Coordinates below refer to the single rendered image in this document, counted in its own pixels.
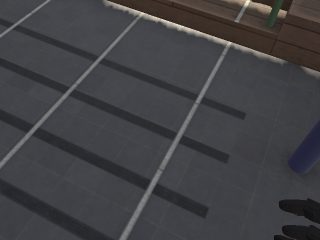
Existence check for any right robot hand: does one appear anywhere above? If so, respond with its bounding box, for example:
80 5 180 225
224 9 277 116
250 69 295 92
274 198 320 240

